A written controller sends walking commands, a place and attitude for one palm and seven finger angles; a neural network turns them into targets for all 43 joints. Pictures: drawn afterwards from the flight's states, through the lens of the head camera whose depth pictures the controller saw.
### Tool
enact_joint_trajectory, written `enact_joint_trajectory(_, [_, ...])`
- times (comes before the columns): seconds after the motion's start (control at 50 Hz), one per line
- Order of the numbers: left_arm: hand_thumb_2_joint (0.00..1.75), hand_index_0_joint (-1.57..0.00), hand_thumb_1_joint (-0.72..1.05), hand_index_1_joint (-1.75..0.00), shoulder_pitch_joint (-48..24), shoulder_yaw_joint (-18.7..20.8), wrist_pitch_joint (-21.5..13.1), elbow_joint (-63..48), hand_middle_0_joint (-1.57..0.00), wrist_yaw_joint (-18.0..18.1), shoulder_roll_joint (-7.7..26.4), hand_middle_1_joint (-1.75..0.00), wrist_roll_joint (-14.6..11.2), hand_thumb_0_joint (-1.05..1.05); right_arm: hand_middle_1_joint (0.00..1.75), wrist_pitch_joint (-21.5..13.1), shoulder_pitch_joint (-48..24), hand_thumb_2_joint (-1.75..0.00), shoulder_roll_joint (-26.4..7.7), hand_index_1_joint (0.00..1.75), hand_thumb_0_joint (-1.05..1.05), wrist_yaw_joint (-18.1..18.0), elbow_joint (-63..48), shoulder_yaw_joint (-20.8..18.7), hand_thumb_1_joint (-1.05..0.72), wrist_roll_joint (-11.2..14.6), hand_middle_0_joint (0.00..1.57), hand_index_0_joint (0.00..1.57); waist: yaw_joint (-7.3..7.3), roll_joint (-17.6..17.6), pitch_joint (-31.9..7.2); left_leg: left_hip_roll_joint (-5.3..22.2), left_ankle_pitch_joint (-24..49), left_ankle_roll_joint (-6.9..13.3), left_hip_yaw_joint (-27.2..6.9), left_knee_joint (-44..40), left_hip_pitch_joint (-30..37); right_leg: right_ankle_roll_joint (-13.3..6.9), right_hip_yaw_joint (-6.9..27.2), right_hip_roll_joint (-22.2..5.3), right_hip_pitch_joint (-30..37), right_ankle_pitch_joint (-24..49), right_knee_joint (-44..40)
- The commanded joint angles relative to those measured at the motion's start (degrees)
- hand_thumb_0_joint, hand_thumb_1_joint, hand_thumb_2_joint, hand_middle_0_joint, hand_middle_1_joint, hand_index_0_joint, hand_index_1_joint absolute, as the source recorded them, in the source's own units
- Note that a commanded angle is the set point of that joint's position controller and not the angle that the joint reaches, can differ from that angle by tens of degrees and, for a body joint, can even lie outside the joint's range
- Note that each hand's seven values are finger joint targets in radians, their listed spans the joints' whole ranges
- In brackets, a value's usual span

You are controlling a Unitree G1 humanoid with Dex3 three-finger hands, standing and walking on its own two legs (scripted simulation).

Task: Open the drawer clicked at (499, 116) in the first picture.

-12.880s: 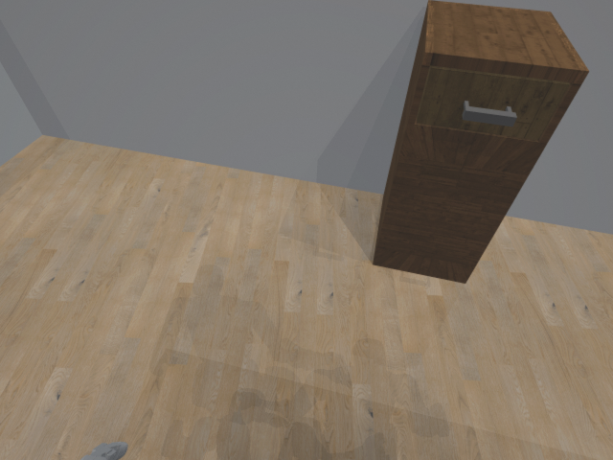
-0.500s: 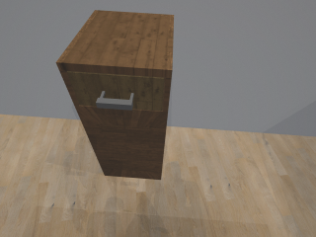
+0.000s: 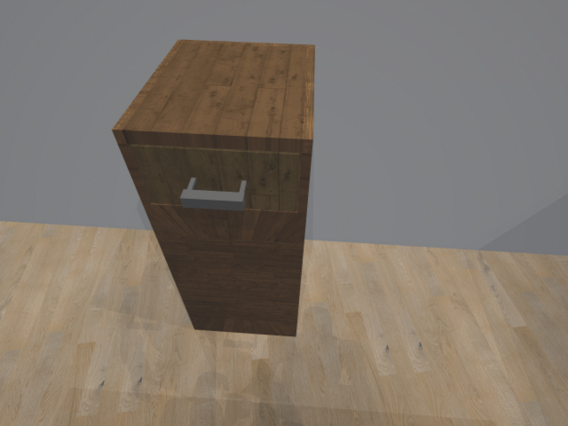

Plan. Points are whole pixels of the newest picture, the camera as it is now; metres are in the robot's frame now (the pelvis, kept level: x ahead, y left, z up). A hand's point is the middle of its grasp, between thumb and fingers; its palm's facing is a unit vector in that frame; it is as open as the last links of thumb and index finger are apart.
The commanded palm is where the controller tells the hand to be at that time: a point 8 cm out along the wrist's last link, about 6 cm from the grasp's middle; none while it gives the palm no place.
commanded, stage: raise the hand with hooked fingers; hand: left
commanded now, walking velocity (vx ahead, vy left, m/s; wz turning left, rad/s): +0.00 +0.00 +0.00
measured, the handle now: (215, 191) +0.55 +0.18 -0.01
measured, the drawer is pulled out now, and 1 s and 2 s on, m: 0.00 0.00 0.00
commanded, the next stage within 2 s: move the hooked fingers above the handle in 1.86 s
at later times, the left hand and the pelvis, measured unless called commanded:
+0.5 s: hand out of the picture +0.14 +0.22 -0.07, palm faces -0.10 -0.16 -0.98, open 9.2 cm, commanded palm +0.16 +0.23 +0.02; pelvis +0.00 -0.04 -0.04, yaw +3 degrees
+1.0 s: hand (135, 302) +0.27 +0.24 +0.03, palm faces +0.07 -0.09 -0.99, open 12.2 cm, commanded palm +0.25 +0.24 +0.09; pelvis +0.04 -0.01 -0.02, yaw +2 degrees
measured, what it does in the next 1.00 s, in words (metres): stands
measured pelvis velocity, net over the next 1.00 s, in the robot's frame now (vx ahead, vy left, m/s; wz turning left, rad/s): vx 0.04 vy -0.01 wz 0.04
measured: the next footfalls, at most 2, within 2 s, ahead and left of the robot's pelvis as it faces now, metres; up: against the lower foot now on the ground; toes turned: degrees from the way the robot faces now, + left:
none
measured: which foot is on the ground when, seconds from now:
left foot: down 0.00-1.00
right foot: down 0.00-1.00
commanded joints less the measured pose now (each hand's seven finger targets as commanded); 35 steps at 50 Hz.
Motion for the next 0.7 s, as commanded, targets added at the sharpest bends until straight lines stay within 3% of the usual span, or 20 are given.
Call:
enact_joint_trajectory(0.0, [0.87,-0.21,0.83,-0.34,-12.96,1.17,-5.63,-56.72,-0.21,9.4,16.52,-0.34,6.71,0.0,0.3,-16.21,-8.93,-0.9,-12.18,0.3,0.0,-4.79,-17.37,-2.21,-0.9,2.95,0.2,0.2,-0.01,15.89,-11.3,3.79,-3.12,-3.14,-4.44,-9.95,-2.74,-3.96,-0.51,3.69,-1.13,-8.36,7.02])
enact_joint_trajectory(0.02, [0.86,-0.21,0.81,-0.36,2.83,-5.01,-0.58,-48.05,-0.21,9.87,5.08,-0.36,8.4,0.0,0.3,-16.39,-7.63,-0.9,-8.38,0.3,0.0,-4.9,-16.71,-1.78,-0.9,3.89,0.2,0.2,0.04,9.82,-7.06,3.63,-6.81,-2.62,-5.12,-10.1,-5.56,-3.46,-0.69,4.02,-4.05,-7.87,5.96])
enact_joint_trajectory(0.04, [0.85,-0.21,0.78,-0.37,-6.55,-6.09,-1.2,-59.06,-0.21,10.33,6.84,-0.37,10.51,0.0,0.3,-17.35,-9.76,-0.9,-10.01,0.3,0.0,-4.56,-21.59,-1.83,-0.9,3.89,0.2,0.2,-0.85,8.94,-0.77,2.62,-10.41,-2.19,-6.23,-8.93,-9.09,-3.06,0.52,3.53,-5.65,-7.42,4.38])
enact_joint_trajectory(0.06, [0.84,-0.21,0.76,-0.39,-4.46,-3.1,-2.04,-58.23,-0.21,11.92,11.21,-0.39,16.16,0.0,0.3,-17.62,-10.52,-0.9,-12.11,0.3,0.0,-4.55,-21.82,-2.59,-0.9,2.52,0.2,0.2,-1.12,5.36,-2.98,2.51,-12.12,-1.49,-7.05,-6.85,-9.58,-3.14,2.14,3.93,-7.45,-9.65,3.86])
enact_joint_trajectory(0.08, [0.83,-0.21,0.74,-0.4,-3.28,-3.83,-2.56,-57.52,-0.21,13.32,12.08,-0.4,21.45,0.0,0.3,-17.4,-11.42,-0.9,-12.5,0.3,0.0,-4.11,-23.84,-2.44,-0.9,1.38,0.2,0.2,-1.39,1.78,0.81,1.39,-14.0,-1.07,-7.49,-4.83,-12.96,-3.38,3.27,4.19,-10.94,-13.21,3.71])
enact_joint_trajectory(0.1, [0.82,-0.21,0.71,-0.42,-0.92,-1.59,-2.27,-54.08,-0.21,14.62,13.88,-0.42,26.34,0.0,0.3,-16.28,-10.96,-0.9,-13.02,0.3,0.0,-3.42,-26.01,-3.24,-0.9,0.63,0.2,0.2,-0.93,-2.69,1.2,0.53,-14.85,-0.97,-7.73,-3.14,-15.92,-3.47,4.14,4.4,-12.37,-17.08,3.76])
enact_joint_trajectory(0.12, [0.81,-0.22,0.69,-0.43,0.9,-1.99,-2.55,-51.69,-0.22,15.52,12.73,-0.43,31.31,0.0,0.3,-14.97,-11.35,-0.9,-12.43,0.3,0.0,-2.7,-28.03,-3.81,-0.9,-0.13,0.2,0.2,0.05,-8.33,0.57,-0.12,-13.82,-1.25,-6.47,-0.93,-17.4,-3.41,3.82,4.58,-14.02,-21.41,3.85])
enact_joint_trajectory(0.16, [0.79,-0.22,0.64,-0.47,14.72,-1.79,-3.17,-46.5,-0.22,17.2,11.17,-0.47,39.93,0.0,0.3,-11.6,-13.06,-0.9,-12.3,0.3,0.0,-0.78,-31.82,-5.28,-0.9,-1.82,0.2,0.2,4.03,-12.54,1.16,-1.3,-12.15,-1.77,-3.94,2.02,-20.64,-4.24,7.06,4.93,-14.38,-26.84,2.25])
enact_joint_trajectory(0.2, [0.77,-0.22,0.6,-0.5,23.63,1.71,-4.66,-45.44,-0.22,17.75,12.64,-0.5,46.23,0.0,0.3,-6.35,-14.81,-0.9,-11.62,0.3,0.0,1.24,-33.87,-5.71,-0.9,-1.58,0.2,0.2,7.77,-13.52,-2.02,-1.94,-5.02,-2.09,-2.13,4.22,-22.14,-5.48,11.18,5.03,-10.71,-21.4,2.04])
enact_joint_trajectory(0.26, [0.74,-0.23,0.53,-0.54,17.43,2.04,-6.77,-52.99,-0.23,18.66,14.34,-0.54,52.9,0.0,0.3,-1.11,-19.41,-0.9,-11.32,0.3,0.0,2.84,-37.64,-5.03,-0.9,-1.53,0.2,0.2,8.38,-11.86,-5.35,-2.29,-4.06,-1.76,-1.44,5.25,-23.65,-5.62,12.12,3.91,-9.27,-16.57,4.61])
enact_joint_trajectory(0.32, [0.71,-0.23,0.46,-0.58,6.3,5.93,-8.4,-61.23,-0.23,21.46,19.57,-0.58,57.82,0.0,0.3,1.49,-20.89,-0.9,-11.05,0.3,0.0,2.74,-38.76,-5.24,-0.9,-2.76,0.2,0.2,7.62,-3.96,-8.28,-2.31,-3.37,-0.99,-1.99,7.98,-22.23,-6.06,13.02,4.62,-11.8,-13.75,7.45])
enact_joint_trajectory(0.38, [0.68,-0.24,0.39,-0.63,-4.33,8.31,-11.27,-69.3,-0.24,24.57,23.3,-0.63,59.53,0.0,0.3,2.38,-19.22,-0.9,-9.67,0.3,0.0,1.98,-38.8,-5.33,-0.9,-4.43,0.2,0.2,5.44,1.99,-19.63,-2.36,1.39,-0.23,-3.03,14.05,-15.77,-5.77,13.94,4.17,-15.06,-6.37,11.65])
enact_joint_trajectory(0.4, [0.67,-0.24,0.36,-0.64,-11.72,9.3,-13.02,-73.86,-0.24,25.65,25.78,-0.64,59.47,0.0,0.3,2.47,-19.11,-0.9,-9.4,0.3,0.0,1.39,-38.07,-5.29,-0.9,-4.93,0.2,0.2,3.72,2.61,-21.73,-2.43,1.21,-0.1,-3.86,16.44,-14.27,-5.51,14.48,4.2,-17.74,-7.73,12.74])
enact_joint_trajectory(0.42, [0.66,-0.24,0.34,-0.66,-12.39,8.75,-14.09,-74.9,-0.24,26.42,25.18,-0.66,58.48,0.0,0.3,2.32,-18.68,-0.9,-9.16,0.3,0.0,0.95,-38.02,-5.35,-0.9,-5.1,0.2,0.2,3.13,3.75,-23.54,-2.41,1.2,0.07,-4.25,18.26,-12.57,-5.41,14.35,3.91,-19.81,-8.09,13.26])
enact_joint_trajectory(0.48, [0.63,-0.25,0.27,-0.7,-12.9,7.74,-16.94,-76.32,-0.25,27.22,24.94,-0.7,56.71,0.0,0.3,1.56,-17.87,-0.9,-9.6,0.3,0.0,0.98,-36.93,-5.36,-0.9,-5.26,0.2,0.2,1.11,7.66,-23.11,-2.5,1.71,-0.19,-4.79,22.36,-10.83,-5.75,14.31,4.11,-26.52,-8.67,14.36])
enact_joint_trajectory(0.5, [0.62,-0.25,0.25,-0.72,-12.92,7.7,-17.2,-76.32,-0.25,27.22,24.57,-0.72,56.3,0.0,0.3,1.68,-18.12,-0.9,-9.63,0.3,0.0,1.16,-36.67,-5.32,-0.9,-5.66,0.2,0.2,0.39,5.79,-22.15,-2.51,1.88,-0.08,-5.48,23.27,-11.37,-5.74,14.54,4.36,-27.56,-8.41,14.28])
enact_joint_trajectory(0.54, [0.6,-0.25,0.2,-0.75,-11.59,8.0,-16.37,-72.19,-0.25,26.93,24.65,-0.75,56.71,0.0,0.3,2.35,-18.55,-0.9,-9.79,0.3,0.0,1.86,-36.64,-5.11,-0.9,-5.93,0.2,0.2,0.68,2.7,-20.01,-2.58,0.71,-0.2,-5.28,22.81,-15.17,-5.3,13.52,4.3,-25.99,-8.22,14.14])
enact_joint_trajectory(0.64, [0.55,-0.26,0.08,-0.82,2.34,6.89,-2.8,-66.22,-0.26,20.6,22.31,-0.82,53.1,0.0,0.3,5.83,-20.2,-0.9,-9.92,0.3,0.0,2.36,-38.52,-4.2,-0.9,-2.41,0.2,0.2,4.85,-4.16,-20.68,-1.4,6.99,-0.7,-4.09,14.23,-18.96,-4.29,9.61,4.96,-7.88,6.47,13.13])
enact_joint_trajectory(0.66, [0.54,-0.26,0.06,-0.84,2.36,6.22,-0.81,-66.49,-0.26,18.52,22.36,-0.84,51.91,0.0,0.3,6.26,-21.06,-0.9,-9.87,0.3,0.0,2.17,-38.71,-3.53,-0.9,-1.58,0.2,0.2,4.96,-7.01,-19.61,-1.22,4.64,-0.83,-4.05,12.16,-19.32,-3.81,9.64,4.55,-5.79,4.6,11.75])
enact_joint_trajectory(0.68, [0.53,-0.26,0.04,-0.86,2.46,5.71,0.35,-68.07,-0.26,16.66,22.59,-0.86,51.31,0.0,0.3,6.19,-21.31,-0.9,-9.98,0.3,0.0,1.86,-39.11,-3.23,-0.9,-1.15,0.2,0.2,5.17,-6.55,-18.37,-1.07,5.43,-0.7,-3.81,10.93,-18.67,-3.71,9.64,4.33,-3.97,5.59,11.04])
